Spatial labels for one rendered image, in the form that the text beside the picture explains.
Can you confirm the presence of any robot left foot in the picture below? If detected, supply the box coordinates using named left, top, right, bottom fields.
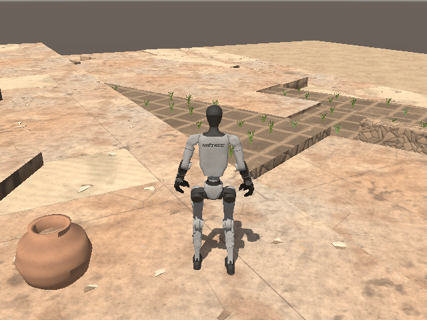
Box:
left=193, top=254, right=202, bottom=270

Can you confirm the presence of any right robot hand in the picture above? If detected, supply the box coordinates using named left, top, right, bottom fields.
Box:
left=239, top=182, right=254, bottom=197

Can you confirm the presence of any right robot shin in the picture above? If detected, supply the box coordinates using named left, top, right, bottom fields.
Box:
left=224, top=218, right=234, bottom=265

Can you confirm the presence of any robot right upper arm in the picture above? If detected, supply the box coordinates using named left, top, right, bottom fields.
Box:
left=228, top=134, right=246, bottom=171

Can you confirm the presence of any robot left upper arm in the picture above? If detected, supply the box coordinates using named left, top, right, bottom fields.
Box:
left=181, top=134, right=200, bottom=170

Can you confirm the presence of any robot right forearm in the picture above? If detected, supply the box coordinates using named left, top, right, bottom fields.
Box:
left=240, top=161, right=252, bottom=185

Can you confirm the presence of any robot left forearm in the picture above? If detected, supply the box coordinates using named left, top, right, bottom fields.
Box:
left=175, top=160, right=187, bottom=183

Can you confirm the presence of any left robot hand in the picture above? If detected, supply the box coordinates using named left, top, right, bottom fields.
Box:
left=174, top=180, right=189, bottom=193

